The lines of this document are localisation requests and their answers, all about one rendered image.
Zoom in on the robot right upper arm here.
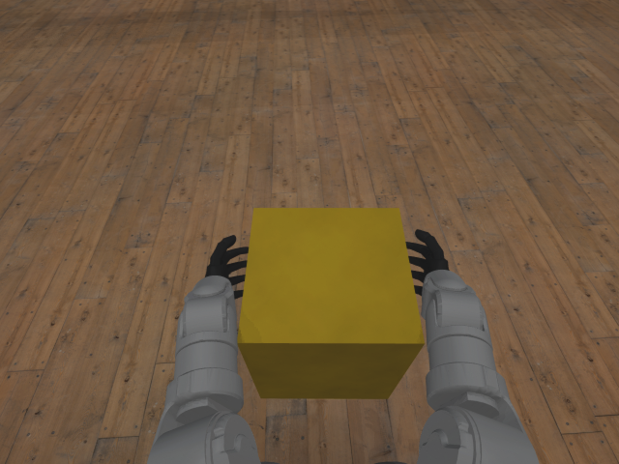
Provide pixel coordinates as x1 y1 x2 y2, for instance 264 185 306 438
417 406 539 464

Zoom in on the robot right hand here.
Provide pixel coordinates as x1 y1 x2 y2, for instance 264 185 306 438
406 229 449 296

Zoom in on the left robot forearm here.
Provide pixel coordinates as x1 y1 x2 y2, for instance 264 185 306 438
147 275 244 464

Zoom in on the carton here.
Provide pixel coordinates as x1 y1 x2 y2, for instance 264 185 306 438
237 208 425 399

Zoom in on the robot left hand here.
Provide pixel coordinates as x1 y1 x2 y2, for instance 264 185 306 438
205 235 249 299

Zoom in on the right robot forearm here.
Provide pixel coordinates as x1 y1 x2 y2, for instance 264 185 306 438
421 270 530 441

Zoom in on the robot left upper arm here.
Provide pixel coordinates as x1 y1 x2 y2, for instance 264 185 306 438
148 411 261 464

